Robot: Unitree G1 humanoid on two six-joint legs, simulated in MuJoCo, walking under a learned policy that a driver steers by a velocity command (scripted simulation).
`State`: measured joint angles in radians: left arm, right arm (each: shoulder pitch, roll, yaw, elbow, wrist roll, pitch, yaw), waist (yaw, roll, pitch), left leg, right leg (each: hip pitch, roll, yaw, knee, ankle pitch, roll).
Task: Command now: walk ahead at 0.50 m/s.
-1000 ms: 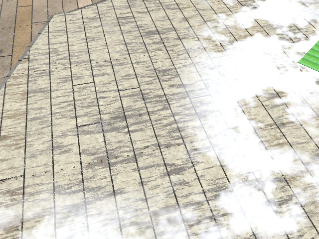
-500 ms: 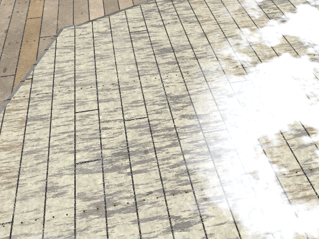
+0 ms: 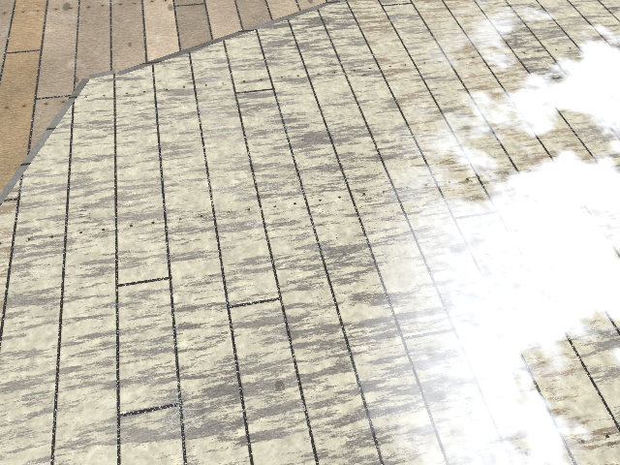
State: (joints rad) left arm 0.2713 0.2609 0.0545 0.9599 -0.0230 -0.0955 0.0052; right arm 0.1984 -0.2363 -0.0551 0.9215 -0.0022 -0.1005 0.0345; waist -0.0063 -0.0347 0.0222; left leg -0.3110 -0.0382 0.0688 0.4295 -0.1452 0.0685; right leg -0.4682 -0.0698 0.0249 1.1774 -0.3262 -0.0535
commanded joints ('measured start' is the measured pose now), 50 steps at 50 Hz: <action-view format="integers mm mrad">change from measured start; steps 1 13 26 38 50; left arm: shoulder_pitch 62 -325 -57 71 215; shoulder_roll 44 24 87 121 -41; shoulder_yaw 20 9 28 29 -17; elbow -39 -162 -95 -17 -7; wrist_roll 6 5 22 16 23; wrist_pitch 13 5 -10 -8 10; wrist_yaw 9 -20 -35 1 -1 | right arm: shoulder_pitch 16 219 69 -161 261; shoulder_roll -94 -149 -135 -55 -314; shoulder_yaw -15 -23 -22 -20 -93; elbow -26 59 1 -71 19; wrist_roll -4 14 33 13 7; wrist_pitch -18 8 -22 19 2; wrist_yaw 0 -41 -39 -35 -8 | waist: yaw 29 -72 49 48 -75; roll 113 89 -14 -26 351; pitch -48 59 -99 30 -375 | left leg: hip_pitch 109 296 -393 -366 708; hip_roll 258 253 152 160 431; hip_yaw -269 -136 -137 -86 -695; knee -282 -298 826 254 -46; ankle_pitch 102 168 -196 247 -91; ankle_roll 167 130 -4 -60 276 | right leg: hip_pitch -118 -243 452 344 -131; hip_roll -85 -31 -215 -121 133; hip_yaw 38 -21 323 43 -47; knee -39 -587 -937 -1076 10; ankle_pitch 84 421 195 327 -149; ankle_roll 4 36 -180 -146 33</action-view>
